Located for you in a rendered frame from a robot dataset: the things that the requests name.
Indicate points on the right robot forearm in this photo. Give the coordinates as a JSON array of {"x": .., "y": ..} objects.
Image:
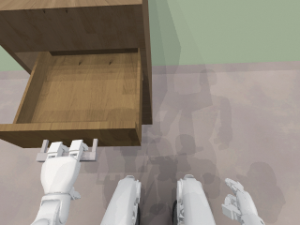
[{"x": 251, "y": 219}]

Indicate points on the robot thigh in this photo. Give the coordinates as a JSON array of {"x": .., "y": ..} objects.
[
  {"x": 190, "y": 194},
  {"x": 120, "y": 209}
]

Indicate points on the left robot forearm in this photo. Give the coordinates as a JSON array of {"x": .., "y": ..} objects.
[{"x": 53, "y": 210}]

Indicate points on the robot right hand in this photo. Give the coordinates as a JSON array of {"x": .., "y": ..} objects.
[{"x": 242, "y": 204}]

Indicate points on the cabinet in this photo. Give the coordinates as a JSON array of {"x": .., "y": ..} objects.
[{"x": 28, "y": 27}]

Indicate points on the drawer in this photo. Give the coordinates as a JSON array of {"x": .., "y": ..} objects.
[{"x": 81, "y": 95}]

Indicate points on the robot left thigh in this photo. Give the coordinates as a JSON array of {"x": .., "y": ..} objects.
[{"x": 120, "y": 209}]

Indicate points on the robot right thigh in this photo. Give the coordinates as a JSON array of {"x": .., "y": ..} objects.
[{"x": 190, "y": 194}]

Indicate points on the robot left hand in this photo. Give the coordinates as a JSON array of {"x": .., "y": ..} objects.
[{"x": 58, "y": 174}]

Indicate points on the handle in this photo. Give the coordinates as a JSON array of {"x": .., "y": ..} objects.
[{"x": 85, "y": 157}]

